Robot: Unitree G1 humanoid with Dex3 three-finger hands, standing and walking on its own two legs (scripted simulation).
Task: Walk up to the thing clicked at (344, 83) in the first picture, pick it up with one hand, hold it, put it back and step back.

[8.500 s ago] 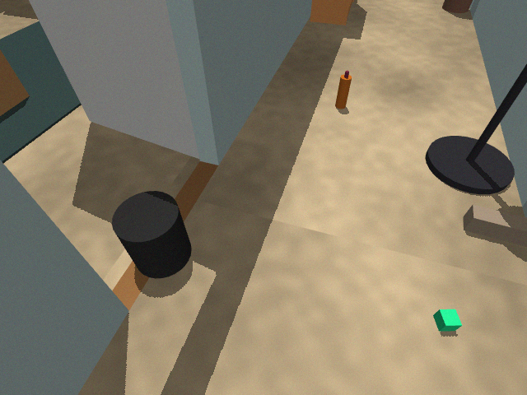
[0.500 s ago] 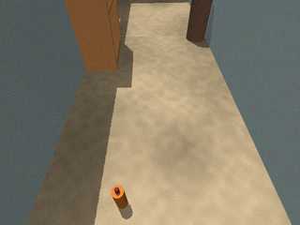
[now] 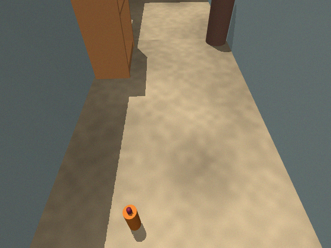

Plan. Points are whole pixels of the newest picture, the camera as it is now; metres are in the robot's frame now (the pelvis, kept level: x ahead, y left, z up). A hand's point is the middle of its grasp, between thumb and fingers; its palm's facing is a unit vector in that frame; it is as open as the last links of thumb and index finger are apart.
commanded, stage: stand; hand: left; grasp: from the side
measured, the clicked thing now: (132, 217) +0.39 +0.21 -0.65
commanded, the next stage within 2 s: go down in 0.66 s
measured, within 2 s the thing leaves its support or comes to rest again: neither
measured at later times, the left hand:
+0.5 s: hand out of the picture +0.08 +0.25 -0.16, palm faces -0.02 -0.94 -0.34, open 7.3 cm
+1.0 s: hand out of the picture +0.16 +0.26 -0.16, palm faces +0.03 -0.94 -0.33, open 10.9 cm
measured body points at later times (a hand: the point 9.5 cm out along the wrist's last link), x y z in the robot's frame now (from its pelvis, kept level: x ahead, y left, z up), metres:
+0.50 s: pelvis +0.01 +0.00 +0.00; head +0.02 +0.00 +0.45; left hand +0.08 +0.30 -0.13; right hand +0.08 -0.30 -0.14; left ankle +0.00 +0.14 -0.75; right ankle +0.00 -0.11 -0.75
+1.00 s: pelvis -0.01 +0.00 -0.02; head +0.05 +0.01 +0.43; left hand +0.15 +0.30 -0.14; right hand +0.09 -0.26 -0.14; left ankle +0.00 +0.14 -0.75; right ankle +0.00 -0.11 -0.75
